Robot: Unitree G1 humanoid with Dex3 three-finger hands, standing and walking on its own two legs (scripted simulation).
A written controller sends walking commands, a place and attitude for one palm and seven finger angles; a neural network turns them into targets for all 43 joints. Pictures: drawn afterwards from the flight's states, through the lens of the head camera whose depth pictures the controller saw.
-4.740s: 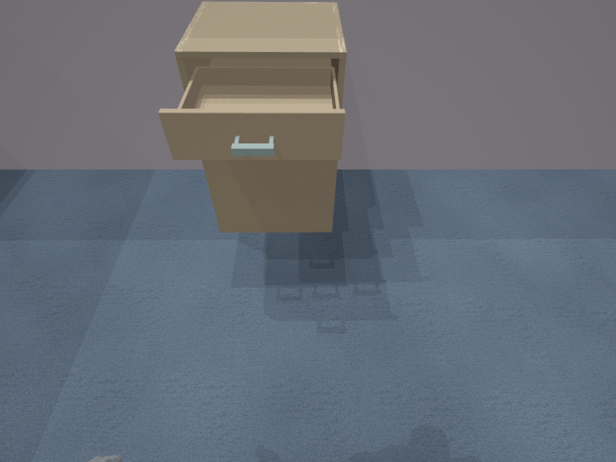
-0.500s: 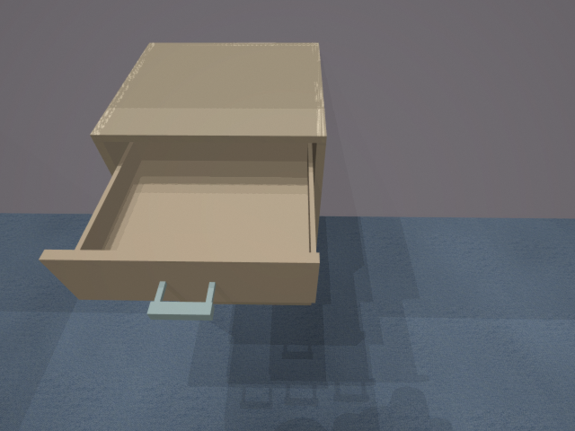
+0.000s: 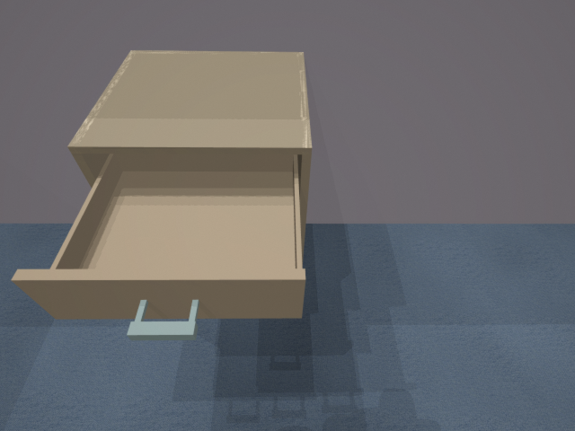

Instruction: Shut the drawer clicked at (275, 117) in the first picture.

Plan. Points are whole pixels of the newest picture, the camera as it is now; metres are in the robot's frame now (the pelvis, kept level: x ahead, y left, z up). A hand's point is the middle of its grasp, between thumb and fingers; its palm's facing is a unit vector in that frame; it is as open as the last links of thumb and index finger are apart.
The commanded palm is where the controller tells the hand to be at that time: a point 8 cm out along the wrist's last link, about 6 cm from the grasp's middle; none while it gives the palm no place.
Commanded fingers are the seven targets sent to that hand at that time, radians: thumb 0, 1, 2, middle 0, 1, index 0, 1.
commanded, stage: come to a stop and stand still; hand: left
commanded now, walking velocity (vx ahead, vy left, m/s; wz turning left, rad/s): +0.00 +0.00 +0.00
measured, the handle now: (166, 318) +0.30 +0.21 -0.07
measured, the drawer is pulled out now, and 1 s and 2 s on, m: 0.30 0.30 0.29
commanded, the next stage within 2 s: look again from close up in 0.48 s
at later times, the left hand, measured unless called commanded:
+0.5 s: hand out of the picture +0.01 +0.16 -0.17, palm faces +0.02 -0.98 -0.20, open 7.3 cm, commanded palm none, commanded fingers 0.00 0.90 0.90 -0.20 -0.30 -0.20 -0.30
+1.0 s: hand out of the picture +0.01 +0.16 -0.17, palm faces +0.02 -0.98 -0.20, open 7.3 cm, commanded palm none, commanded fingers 0.00 0.90 0.90 -0.20 -0.30 -0.20 -0.30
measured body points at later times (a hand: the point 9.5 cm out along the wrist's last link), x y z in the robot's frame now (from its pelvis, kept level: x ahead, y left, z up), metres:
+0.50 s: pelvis +0.02 -0.01 +0.00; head +0.03 -0.01 +0.45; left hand +0.01 +0.22 -0.15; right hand +0.06 -0.23 -0.15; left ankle +0.04 +0.13 -0.73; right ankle -0.05 -0.10 -0.73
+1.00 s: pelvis +0.02 -0.02 +0.01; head +0.03 -0.02 +0.46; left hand +0.01 +0.21 -0.15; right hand +0.02 -0.23 -0.16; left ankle +0.04 +0.13 -0.73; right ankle -0.05 -0.10 -0.73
